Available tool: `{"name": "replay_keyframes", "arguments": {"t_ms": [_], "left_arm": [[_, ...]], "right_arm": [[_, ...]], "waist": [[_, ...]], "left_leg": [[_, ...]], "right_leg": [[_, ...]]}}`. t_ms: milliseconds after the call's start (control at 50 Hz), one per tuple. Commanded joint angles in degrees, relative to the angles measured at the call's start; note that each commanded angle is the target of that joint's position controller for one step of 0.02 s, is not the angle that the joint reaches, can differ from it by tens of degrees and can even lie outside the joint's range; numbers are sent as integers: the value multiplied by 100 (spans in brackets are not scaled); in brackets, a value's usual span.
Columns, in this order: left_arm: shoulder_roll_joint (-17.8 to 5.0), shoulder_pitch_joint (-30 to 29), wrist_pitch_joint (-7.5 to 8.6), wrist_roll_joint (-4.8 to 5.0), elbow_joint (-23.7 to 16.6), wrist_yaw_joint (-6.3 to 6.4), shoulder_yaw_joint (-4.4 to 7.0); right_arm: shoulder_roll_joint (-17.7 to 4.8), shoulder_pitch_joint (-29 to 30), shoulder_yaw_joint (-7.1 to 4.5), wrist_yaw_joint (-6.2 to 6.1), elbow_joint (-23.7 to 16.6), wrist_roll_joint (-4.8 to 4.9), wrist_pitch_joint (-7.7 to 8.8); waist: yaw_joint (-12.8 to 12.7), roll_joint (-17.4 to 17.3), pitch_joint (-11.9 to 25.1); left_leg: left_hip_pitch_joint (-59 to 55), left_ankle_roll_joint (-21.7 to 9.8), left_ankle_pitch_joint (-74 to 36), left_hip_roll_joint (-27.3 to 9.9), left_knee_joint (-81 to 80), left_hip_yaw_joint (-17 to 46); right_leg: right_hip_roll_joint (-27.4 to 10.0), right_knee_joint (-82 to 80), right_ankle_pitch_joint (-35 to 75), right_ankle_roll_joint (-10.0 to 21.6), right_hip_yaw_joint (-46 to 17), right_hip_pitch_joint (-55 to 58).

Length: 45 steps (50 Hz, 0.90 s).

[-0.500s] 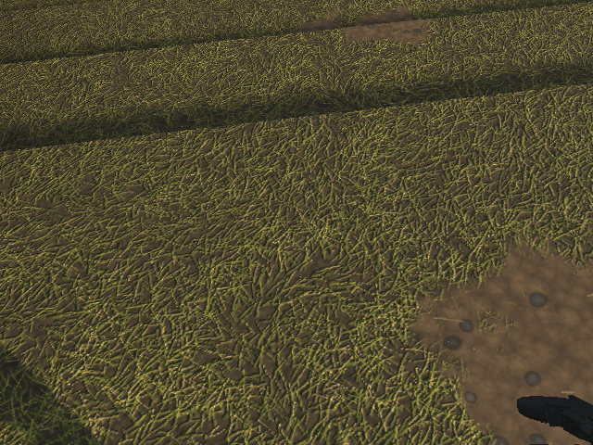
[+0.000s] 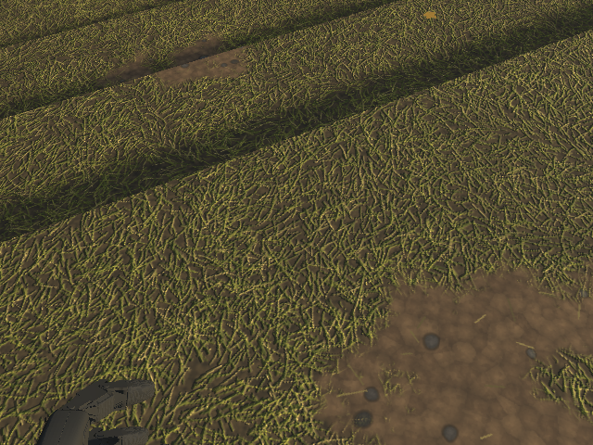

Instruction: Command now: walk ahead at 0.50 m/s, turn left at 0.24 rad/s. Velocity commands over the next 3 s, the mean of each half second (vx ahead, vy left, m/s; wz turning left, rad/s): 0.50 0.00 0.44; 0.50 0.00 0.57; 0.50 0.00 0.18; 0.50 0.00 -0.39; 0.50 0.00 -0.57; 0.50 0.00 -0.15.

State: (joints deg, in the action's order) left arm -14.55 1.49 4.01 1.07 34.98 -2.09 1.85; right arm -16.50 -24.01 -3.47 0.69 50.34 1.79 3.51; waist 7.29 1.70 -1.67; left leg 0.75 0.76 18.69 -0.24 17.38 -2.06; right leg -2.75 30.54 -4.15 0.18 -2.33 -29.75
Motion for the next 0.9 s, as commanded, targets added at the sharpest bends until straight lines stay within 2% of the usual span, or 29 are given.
{"name": "replay_keyframes", "arguments": {"t_ms": [20,40,60,80,100,120,140,160,180,220,260,320,380,440,480,500,520,540,560,580,600,620,640,660,680,700,760,840,900], "left_arm": [[-926,861,132,-32,-96,60,399],[-1256,1782,122,-140,55,134,521],[-1781,2257,46,-237,118,187,630],[-1386,2378,29,-214,167,169,531],[-1087,2071,41,-136,207,158,423],[-869,1728,57,-107,219,144,350],[-668,1406,81,-114,250,119,292],[-538,1178,125,-145,279,110,263],[-515,1035,166,-162,322,109,278],[-593,950,245,-166,430,139,331],[-713,1003,269,-185,553,185,385],[-890,1080,238,-167,682,242,440],[-1084,1297,181,-96,823,276,503],[-1225,1464,83,8,970,275,564],[-1393,1442,2,59,1003,285,610],[-1473,1398,-48,90,998,294,629],[-1434,1327,-98,115,981,303,603],[-1229,1457,-81,-2,919,328,512],[-377,1942,37,-255,565,280,240],[-719,1495,248,-71,533,221,244],[-1056,920,353,157,366,179,331],[-978,818,420,108,349,206,295],[-982,838,435,-55,420,255,315],[-1034,950,387,-125,464,264,356],[-1029,1003,316,-146,472,251,370],[-948,1030,256,-172,472,247,360],[-719,622,154,-209,346,255,285],[-523,-208,193,-156,155,171,183],[-619,-577,253,-80,28,97,200]], "right_arm": [[-999,332,-197,-55,-324,17,19],[-677,411,-70,-49,-437,-78,46],[-53,-119,124,-58,-623,-127,124],[-448,-47,31,-66,-578,11,174],[-808,307,-92,-60,-673,107,173],[-777,547,-98,-71,-717,82,146],[-723,675,-113,-77,-732,12,100],[-644,622,-134,-74,-710,-13,24],[-518,556,-119,-63,-698,2,-50],[-341,659,-93,-51,-774,-10,-153],[-285,904,-79,-36,-896,-40,-195],[-192,1355,-21,77,-1040,-51,-170],[-192,1927,13,183,-1262,-62,-166],[-316,2270,-17,255,-1474,-66,-193],[-463,2163,-93,276,-1552,-84,-218],[-604,1775,-181,267,-1494,-83,-238],[-845,930,-342,229,-1277,-59,-253],[-1306,-79,-562,125,-1003,-28,-308],[-2031,93,-664,67,-1040,29,-282],[-1637,-5,-512,115,-1304,-25,-163],[-1266,142,-406,146,-1232,-79,-63],[-1129,401,-363,138,-1238,-66,-10],[-931,809,-305,117,-1298,-78,-3],[-772,1066,-243,88,-1405,-149,2],[-741,1173,-230,68,-1469,-183,3],[-762,1172,-239,43,-1475,-169,18],[-935,935,-289,-73,-1371,-115,33],[-963,628,-305,-160,-1243,-67,-27],[-971,324,-319,-173,-1104,-22,-73]], "waist": [[-1011,-666,492],[-1450,-382,1232],[-1327,1117,2055],[-1449,1122,2171],[-1383,833,1333],[-1231,682,895],[-1067,574,543],[-880,638,345],[-760,629,249],[-657,420,93],[-664,250,-15],[-798,175,-117],[-993,80,-276],[-1046,75,-381],[-882,194,-185],[-630,253,107],[-145,148,548],[254,-276,1081],[-454,-1974,1404],[-103,-1257,2265],[-4,-852,1501],[-206,-546,1024],[-457,-340,715],[-674,-438,622],[-771,-498,577],[-810,-461,551],[-733,-371,294],[-410,-579,100],[-271,-627,52]], "left_leg": [[668,-782,-2769,-1075,715,885],[1480,-543,-2043,-751,2127,627],[3527,-125,596,20,4218,150],[4149,-110,1497,-17,5196,793],[4527,-150,1098,-269,5513,863],[4466,-155,645,-470,5434,741],[4313,-129,290,-602,5221,723],[4006,-105,27,-732,5035,781],[3761,-71,-134,-770,4947,771],[3758,9,-412,-794,4749,767],[3925,63,-831,-807,4265,791],[3758,15,-1719,-745,3208,601],[3632,-115,-1967,-666,2470,337],[3679,-334,-1547,-580,2082,153],[3233,-553,-978,-287,1987,-157],[2632,-689,-744,-32,1950,-363],[1467,-878,-946,289,1641,-507],[-282,-1143,-1119,104,1555,151],[-1945,-2174,-64,-1391,899,3446],[-2279,-2460,827,-1868,-31,5066],[-1868,-2152,480,-1776,-196,4362],[-1125,-1968,-21,-1542,-136,3676],[-356,-1809,-672,-1330,-116,3118],[200,-1743,-1222,-1158,-209,2749],[516,-1753,-1507,-1077,-328,2614],[709,-1792,-1826,-1032,-395,2459],[1125,-1729,-2197,-816,-505,1973],[1395,-1383,-1528,-491,-437,1706],[1190,-1314,-1257,-616,-195,2026]], "right_leg": [[227,-506,6,282,197,1989],[-502,-305,36,590,-445,3471],[-2039,-549,-604,1339,-2661,5319],[-2170,-1092,-1501,1543,-3654,5057],[-1971,-1239,-1655,1353,-2888,4457],[-1715,-1389,-1422,1211,-2209,3822],[-1502,-1607,-1062,1143,-1722,3237],[-1347,-1815,-683,1070,-1290,2764],[-1292,-1992,-414,1054,-996,2452],[-1317,-2211,202,1110,-506,2219],[-1325,-2304,513,1123,-97,2254],[-1198,-2355,639,1003,544,2315],[-1291,-2350,596,897,896,2553],[-1448,-2079,852,761,1093,3099],[-1460,-1443,2370,640,1273,3350],[-1392,-753,3335,556,1395,3360],[-1179,408,3752,389,1597,3048],[-943,2075,2561,106,1638,1824],[205,4195,-2578,-313,1290,-790],[391,4873,-3108,-225,-188,-1356],[145,4863,-2561,-83,-263,-1856],[-99,4431,-2065,21,-244,-1751],[-293,3923,-1718,8,-265,-1375],[-415,3613,-1485,-1,-323,-919],[-423,3416,-1367,-46,-316,-669],[-402,3198,-1297,-119,-258,-570],[-256,2221,-551,-354,-131,-608],[85,563,841,-426,-89,-154],[230,54,987,-365,-169,63]]}}
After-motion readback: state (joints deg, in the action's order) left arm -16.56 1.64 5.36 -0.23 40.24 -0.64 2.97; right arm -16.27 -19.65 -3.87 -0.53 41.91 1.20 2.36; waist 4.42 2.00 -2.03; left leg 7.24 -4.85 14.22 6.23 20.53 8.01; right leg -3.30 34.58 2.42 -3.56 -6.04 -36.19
